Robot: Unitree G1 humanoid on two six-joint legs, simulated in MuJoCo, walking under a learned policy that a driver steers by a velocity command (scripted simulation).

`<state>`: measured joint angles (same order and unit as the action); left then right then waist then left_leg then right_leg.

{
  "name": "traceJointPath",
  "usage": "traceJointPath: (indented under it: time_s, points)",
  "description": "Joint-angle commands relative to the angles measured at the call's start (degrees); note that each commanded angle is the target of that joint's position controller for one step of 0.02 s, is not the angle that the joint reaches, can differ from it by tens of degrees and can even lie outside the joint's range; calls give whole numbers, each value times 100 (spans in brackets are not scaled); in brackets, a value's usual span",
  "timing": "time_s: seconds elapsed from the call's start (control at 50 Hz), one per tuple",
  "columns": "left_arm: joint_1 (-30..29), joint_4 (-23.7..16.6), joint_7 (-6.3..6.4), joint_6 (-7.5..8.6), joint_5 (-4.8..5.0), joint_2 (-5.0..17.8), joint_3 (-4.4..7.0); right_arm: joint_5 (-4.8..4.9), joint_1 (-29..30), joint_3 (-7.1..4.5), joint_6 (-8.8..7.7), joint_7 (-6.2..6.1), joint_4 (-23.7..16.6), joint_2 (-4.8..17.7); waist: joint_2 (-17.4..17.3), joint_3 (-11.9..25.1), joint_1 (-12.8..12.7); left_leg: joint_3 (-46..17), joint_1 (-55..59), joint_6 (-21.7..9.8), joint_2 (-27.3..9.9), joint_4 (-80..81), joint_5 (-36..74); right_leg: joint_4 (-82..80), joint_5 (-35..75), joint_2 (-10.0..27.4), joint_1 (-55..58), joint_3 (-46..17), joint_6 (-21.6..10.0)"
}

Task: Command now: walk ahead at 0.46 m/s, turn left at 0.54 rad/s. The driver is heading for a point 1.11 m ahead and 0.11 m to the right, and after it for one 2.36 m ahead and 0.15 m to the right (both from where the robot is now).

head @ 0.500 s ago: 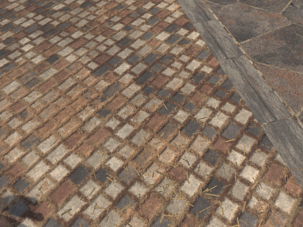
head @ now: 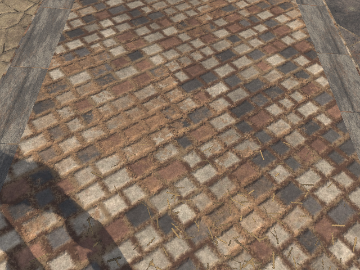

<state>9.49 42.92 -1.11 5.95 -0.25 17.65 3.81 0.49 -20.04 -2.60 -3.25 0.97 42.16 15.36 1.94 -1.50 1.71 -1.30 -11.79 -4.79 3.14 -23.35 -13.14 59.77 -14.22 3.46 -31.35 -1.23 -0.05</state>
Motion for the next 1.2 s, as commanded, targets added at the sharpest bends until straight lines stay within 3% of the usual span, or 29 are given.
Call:
traceJointPath:
  time_s: [0.02,0.1,0.2,0.26,0.3,0.32,0.34,0.36,0.38,0.4,0.42,0.46,0.5,0.58,0.68,0.72,0.74,0.76,0.78,0.8,0.82,0.84,0.86,0.88,0.92,1.0,1.08,1.16,1.2]
  points:
    - [-430,-486,20,16,-53,466,130,27,55,-286,-109,-132,-425,1075,-503,35,-96,-1571,684,-971,-1311,1319,1298,-826,796,39,-950,-141,196]
    - [-1254,-719,-33,29,2,193,15,60,-253,-317,-60,-247,-276,1089,-679,-142,148,-1177,281,-694,-973,1249,1392,-2406,1925,-286,-430,-50,341]
    - [-1780,-890,-168,136,46,255,-2,109,-614,-330,-4,-290,-34,1008,-688,-231,325,-1497,789,-595,-1259,971,1305,-3227,2310,-337,-203,-163,141]
    - [-1498,-826,-182,178,48,431,69,62,-595,-361,75,-318,39,1030,-890,-151,157,-1574,1362,-492,-1449,505,2452,-3322,1617,-377,69,-67,-108]
    - [-471,-592,-110,190,27,762,236,28,-441,-340,125,-290,-20,1025,-981,614,-388,-1303,1366,-289,-1124,-801,4346,-3417,1443,-564,1581,249,-456]
    - [564,-441,-76,171,-45,965,282,-52,-289,-251,134,-271,-161,870,-793,1490,-860,-1169,490,-131,-885,-2205,3606,-3026,1490,131,3305,-431,-850]
    - [1343,-199,-80,116,-68,1398,415,2,-1241,-90,73,-228,-145,297,913,2496,-563,-802,-1754,373,110,-4574,311,-3164,445,1540,5666,-3156,-1927]
    - [1507,-25,-148,110,104,944,295,78,-1253,-66,-8,-203,-58,508,1285,2516,-649,-1091,-2602,393,270,-5263,-1909,-4130,-601,1738,5798,-4605,-2013]
    - [993,-93,-122,80,189,663,201,156,-476,-170,-69,-169,-224,930,738,1416,-675,-958,-3061,347,-163,-5493,-1557,-4286,-987,1555,4948,-3860,-1749]
    - [584,-191,-97,26,134,578,154,110,157,-152,-141,-163,-383,970,153,783,-613,-699,-2985,308,-415,-5230,-1095,-4426,-605,1290,3984,-3183,-1577]
    - [360,-207,-88,-13,73,516,121,-4,516,-160,-212,-156,-485,922,-139,292,-465,-554,-2900,319,-584,-4812,-822,-4572,47,1083,3165,-2729,-1540]
    - [265,-235,-58,-18,4,425,72,-91,412,-154,-250,-131,-503,757,89,230,-168,-518,-2395,382,-791,-4202,-555,-4770,932,749,2524,-2300,-1516]
    - [351,-180,-11,-20,91,484,90,-121,376,-88,-239,-121,-537,555,227,220,-74,-365,-2265,527,-832,-3534,-617,-4901,1309,659,2217,-1978,-1609]
    - [592,-91,108,-86,169,815,201,-135,1306,55,-283,-88,-810,334,191,19,-335,-153,-1685,741,-630,-1722,761,-4999,1337,334,1523,-1352,-1396]
    - [1159,37,162,-230,242,853,221,-3,1906,-41,-355,-27,-990,588,249,81,-506,-343,-1036,763,-357,-653,1492,-4517,712,443,1804,-1757,-1075]
    - [1145,19,176,-277,214,850,230,23,1733,-124,-385,-34,-975,732,338,129,-313,-329,-626,614,-370,-432,1148,-4117,569,488,1925,-1984,-922]
    - [1129,-2,175,-294,189,738,199,13,1374,-190,-393,-56,-879,816,343,255,-106,-270,-82,480,-393,-266,982,-3759,626,343,1830,-1957,-801]
    - [1108,-58,156,-282,140,499,115,-43,791,-281,-409,-98,-799,1011,213,655,206,-512,837,253,-746,-217,760,-2865,624,33,1550,-1723,-612]
    - [1231,-196,149,-263,-8,60,-30,-93,-117,-375,-376,-150,-713,1386,-711,1519,480,-1630,2216,-99,-1894,-273,452,-1060,-778,-419,780,-1110,-362]
    - [1830,-417,151,-203,239,-9,-75,-127,-327,-449,-274,-82,-514,1665,-2546,1913,126,-4223,3087,-875,-2866,476,-1218,509,-2095,-735,-901,-603,-187]
    - [1666,-251,185,-231,323,570,57,-80,-47,-329,-268,-48,-615,1093,-1560,1251,221,-4123,2589,-766,-2660,735,-1993,1167,-1693,-353,-1379,-830,-114]
    - [1166,-317,175,-267,288,739,116,-61,169,-250,-259,-59,-628,813,-1083,680,277,-3129,2049,-577,-2423,723,-1500,1295,-1169,-199,-1474,-716,-92]
    - [994,-321,174,-305,233,653,116,-101,442,-201,-263,-47,-624,689,-701,421,147,-2431,1499,-505,-2160,811,-627,1190,-767,-20,-1245,-637,-33]
    - [848,-384,158,-328,181,594,136,-125,628,-173,-261,-46,-568,564,-727,211,44,-1949,1146,-508,-1976,923,-57,936,-522,119,-1156,-635,-2]
    - [789,-445,98,-408,204,391,117,-136,751,-184,-304,-59,-482,530,-896,75,-78,-1210,690,-483,-1767,1193,594,707,-265,269,-829,-499,45]
    - [337,-706,38,-465,143,178,46,-87,651,-295,-351,-90,-262,777,-595,-36,-64,-449,733,-645,-1855,1447,1467,-143,340,344,-1057,-438,156]
    - [-281,-874,-112,-398,146,91,-31,-52,583,-353,-283,-132,-101,997,-485,-151,130,361,812,-496,-1730,1493,1740,-1464,1413,255,-725,-120,61]
    - [-871,-1153,-224,-398,164,162,-33,62,294,-421,-186,-142,107,1204,-471,-324,249,745,1288,-335,-1890,1337,2033,-2157,1284,135,-607,167,-179]
    - [-878,-1247,-256,-418,146,295,28,109,275,-465,-113,-156,149,1341,-567,-215,119,965,1565,-218,-1928,862,3305,-2333,775,-94,-285,413,-391]
